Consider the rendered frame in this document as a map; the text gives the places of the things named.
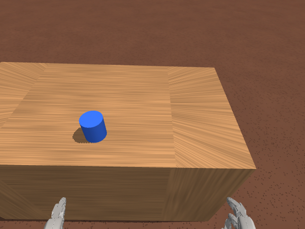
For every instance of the right robot hand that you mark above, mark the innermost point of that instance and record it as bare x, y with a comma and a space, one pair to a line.
240, 220

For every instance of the left robot hand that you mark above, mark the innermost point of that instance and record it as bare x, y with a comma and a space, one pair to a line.
57, 216

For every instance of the can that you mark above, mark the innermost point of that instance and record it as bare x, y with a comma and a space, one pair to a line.
93, 126

